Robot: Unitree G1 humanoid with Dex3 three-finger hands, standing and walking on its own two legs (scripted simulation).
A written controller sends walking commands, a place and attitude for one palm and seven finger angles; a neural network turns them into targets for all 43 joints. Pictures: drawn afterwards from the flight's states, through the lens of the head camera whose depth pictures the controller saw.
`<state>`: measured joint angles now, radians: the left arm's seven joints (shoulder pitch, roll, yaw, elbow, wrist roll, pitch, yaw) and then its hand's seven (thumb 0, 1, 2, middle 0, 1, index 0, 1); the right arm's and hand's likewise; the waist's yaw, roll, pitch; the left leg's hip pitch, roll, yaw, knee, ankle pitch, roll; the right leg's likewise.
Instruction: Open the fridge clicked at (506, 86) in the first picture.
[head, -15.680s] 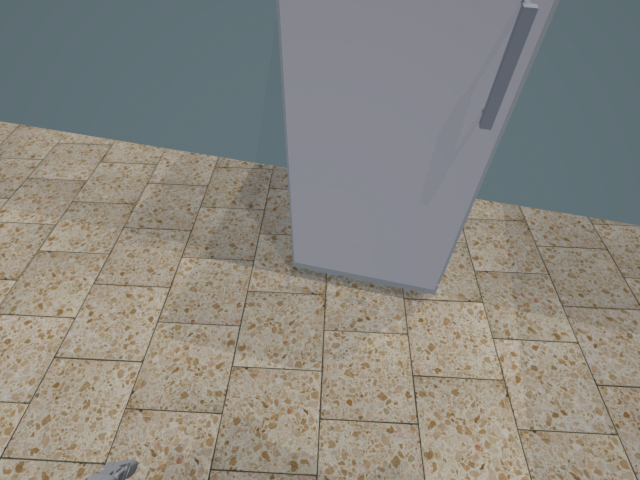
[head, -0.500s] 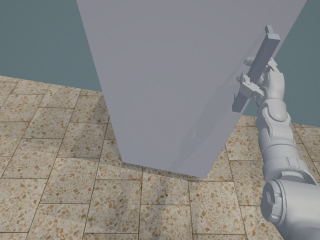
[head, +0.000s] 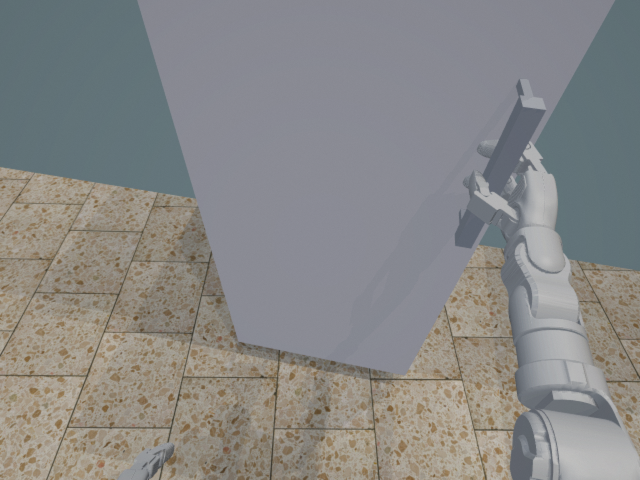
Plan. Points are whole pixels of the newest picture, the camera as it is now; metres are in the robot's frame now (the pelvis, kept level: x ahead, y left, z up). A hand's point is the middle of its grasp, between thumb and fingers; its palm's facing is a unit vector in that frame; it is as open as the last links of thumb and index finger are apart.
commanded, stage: pull the door a little, standing still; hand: right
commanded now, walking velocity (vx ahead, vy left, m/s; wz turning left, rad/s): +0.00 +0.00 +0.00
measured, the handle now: (489, 172) +0.50 -0.16 +0.14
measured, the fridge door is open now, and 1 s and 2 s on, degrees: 1 39 79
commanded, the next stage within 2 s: walk backward, drawing the door open in 0.12 s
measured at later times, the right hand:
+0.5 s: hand (455, 284) +0.31 -0.10 +0.14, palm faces +0.00 +0.99 -0.15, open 6.8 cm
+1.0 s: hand (335, 405) +0.18 +0.02 +0.14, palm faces +0.00 +0.99 -0.16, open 7.0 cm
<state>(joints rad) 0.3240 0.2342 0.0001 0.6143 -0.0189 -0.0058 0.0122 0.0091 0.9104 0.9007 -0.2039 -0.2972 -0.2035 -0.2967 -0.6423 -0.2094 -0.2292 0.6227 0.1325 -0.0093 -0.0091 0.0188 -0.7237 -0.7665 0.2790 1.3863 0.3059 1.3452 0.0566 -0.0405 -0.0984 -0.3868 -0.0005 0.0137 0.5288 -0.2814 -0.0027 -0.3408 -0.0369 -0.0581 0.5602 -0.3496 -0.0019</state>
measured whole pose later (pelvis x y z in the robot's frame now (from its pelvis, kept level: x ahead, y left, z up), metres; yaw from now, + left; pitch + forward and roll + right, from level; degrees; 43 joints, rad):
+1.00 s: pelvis -0.11 +0.12 +0.00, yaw -16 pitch -1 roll +0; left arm 0.19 0.14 -0.01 0.63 0.04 -0.05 0.07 0.01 0.91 0.90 -0.20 -0.30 -0.20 -0.30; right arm -0.05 -0.15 0.20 -0.27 -0.01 -0.05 -0.04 -0.02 -0.62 -0.71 0.45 1.39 0.23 1.33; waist 0.09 -0.03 0.14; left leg -0.52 -0.04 0.02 1.06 -0.40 -0.02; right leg -0.35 -0.04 0.08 0.55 -0.18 0.05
